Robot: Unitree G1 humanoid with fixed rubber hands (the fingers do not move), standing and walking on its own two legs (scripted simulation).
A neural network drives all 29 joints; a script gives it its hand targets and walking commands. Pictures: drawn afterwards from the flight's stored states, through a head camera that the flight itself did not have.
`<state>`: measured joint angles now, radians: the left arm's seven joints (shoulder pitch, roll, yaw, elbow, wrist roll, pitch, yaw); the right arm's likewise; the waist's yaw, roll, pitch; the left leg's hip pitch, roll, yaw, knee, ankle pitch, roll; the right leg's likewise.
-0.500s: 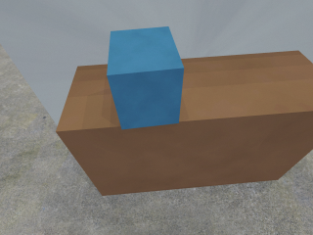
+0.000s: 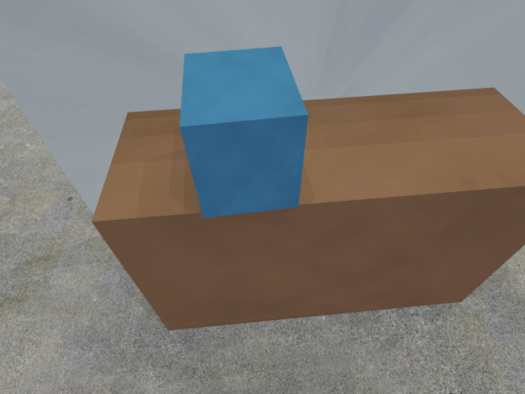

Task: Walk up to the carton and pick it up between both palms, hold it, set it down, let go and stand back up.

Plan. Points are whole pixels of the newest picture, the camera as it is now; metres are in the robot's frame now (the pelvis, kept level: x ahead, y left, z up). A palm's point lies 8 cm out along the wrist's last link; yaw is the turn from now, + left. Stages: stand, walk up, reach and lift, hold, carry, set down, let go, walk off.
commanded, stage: walk up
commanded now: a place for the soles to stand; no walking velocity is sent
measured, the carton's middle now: (242, 131) +0.63 +0.05 +0.04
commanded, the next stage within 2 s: none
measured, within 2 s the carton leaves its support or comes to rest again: neither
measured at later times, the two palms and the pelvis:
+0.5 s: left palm out of the picture +0.14 +0.27 -0.09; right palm out of the picture +0.14 -0.36 -0.13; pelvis +0.10 -0.04 -0.01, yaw +0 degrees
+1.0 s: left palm (84, 364) +0.22 +0.34 -0.14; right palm (406, 289) +0.31 -0.26 -0.11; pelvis +0.18 +0.03 -0.03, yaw +2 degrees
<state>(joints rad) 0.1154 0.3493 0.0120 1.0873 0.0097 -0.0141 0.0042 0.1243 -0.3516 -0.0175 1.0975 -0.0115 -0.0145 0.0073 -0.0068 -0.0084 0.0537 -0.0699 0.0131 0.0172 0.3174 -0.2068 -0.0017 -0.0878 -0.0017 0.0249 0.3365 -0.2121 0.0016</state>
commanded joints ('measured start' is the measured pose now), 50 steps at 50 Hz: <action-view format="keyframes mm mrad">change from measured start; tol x32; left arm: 1 50 253 84 -102 15 -24 -21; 11 -23 223 79 -259 13 -63 -33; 16 483 380 165 -139 15 -85 -4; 50 386 228 84 -264 -3 -4 14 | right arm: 1 6 -246 -80 -131 -17 -15 19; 50 81 -242 -114 -401 2 -11 1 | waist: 1 12 -15 49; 50 10 127 -47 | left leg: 1 -156 82 -149 53 -458 116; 13 22 251 -274 111 322 233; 19 -504 -25 -193 830 -291 42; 38 -206 -12 67 242 56 51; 41 199 282 -459 105 437 247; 46 -271 225 -300 -73 -257 200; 50 -189 213 -248 -82 -196 167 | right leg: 1 -157 -86 140 6 -452 -114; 10 -558 -54 -6 446 -380 -47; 14 -100 -16 -83 78 -28 -35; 17 322 -423 625 -118 34 -163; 24 21 -210 38 -17 681 -27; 38 -14 -225 -82 192 586 -141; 42 -300 59 3 882 -429 -30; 50 -293 8 68 765 -189 -26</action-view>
